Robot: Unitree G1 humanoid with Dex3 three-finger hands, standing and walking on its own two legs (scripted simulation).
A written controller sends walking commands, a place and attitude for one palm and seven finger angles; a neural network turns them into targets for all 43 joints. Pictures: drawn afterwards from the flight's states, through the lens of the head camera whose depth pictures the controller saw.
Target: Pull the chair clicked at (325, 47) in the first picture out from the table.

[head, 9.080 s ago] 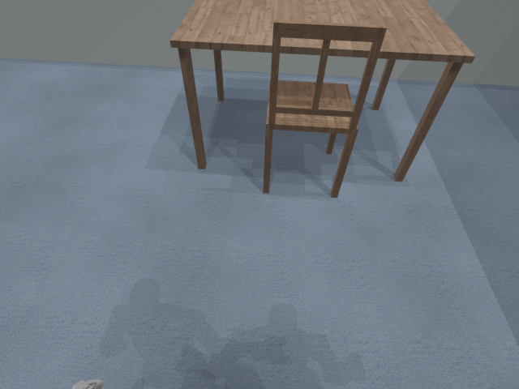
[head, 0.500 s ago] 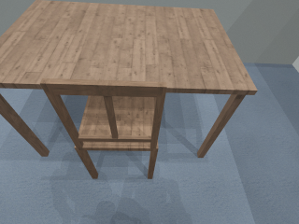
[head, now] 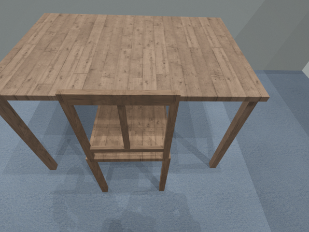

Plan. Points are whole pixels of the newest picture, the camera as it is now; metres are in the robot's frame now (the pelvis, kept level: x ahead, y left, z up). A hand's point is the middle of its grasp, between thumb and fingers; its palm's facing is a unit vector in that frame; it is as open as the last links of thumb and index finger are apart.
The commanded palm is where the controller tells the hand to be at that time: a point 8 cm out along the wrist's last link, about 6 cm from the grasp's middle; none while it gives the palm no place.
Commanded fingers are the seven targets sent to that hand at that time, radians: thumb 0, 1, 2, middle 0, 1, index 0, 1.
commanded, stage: look again from close up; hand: left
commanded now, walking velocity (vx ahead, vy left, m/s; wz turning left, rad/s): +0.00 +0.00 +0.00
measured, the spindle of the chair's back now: (124, 128) +0.48 +0.15 -0.10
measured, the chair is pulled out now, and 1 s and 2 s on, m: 0.00 0.00 0.00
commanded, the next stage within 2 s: shuffle to correct the standing spot in 1.02 s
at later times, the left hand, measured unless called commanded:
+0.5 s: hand out of the picture -0.02 +0.14 -0.18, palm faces +0.02 -0.98 -0.18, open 7.4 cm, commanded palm none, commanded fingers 0.00 0.90 0.90 -0.20 -0.30 -0.20 -0.30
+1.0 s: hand out of the picture -0.01 +0.12 -0.17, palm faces +0.03 -0.98 -0.20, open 7.4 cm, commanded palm none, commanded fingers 0.00 0.90 0.90 -0.20 -0.30 -0.20 -0.30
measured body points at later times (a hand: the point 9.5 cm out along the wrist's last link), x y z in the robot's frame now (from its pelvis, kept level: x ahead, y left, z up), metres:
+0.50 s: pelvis +0.00 -0.03 +0.00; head +0.01 -0.02 +0.45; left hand -0.02 +0.19 -0.16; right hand +0.02 -0.26 -0.15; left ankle +0.00 +0.06 -0.73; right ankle -0.05 -0.18 -0.73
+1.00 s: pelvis +0.00 -0.05 +0.01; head +0.01 -0.05 +0.45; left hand -0.01 +0.17 -0.15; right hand +0.02 -0.28 -0.15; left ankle +0.00 +0.06 -0.73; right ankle -0.05 -0.18 -0.73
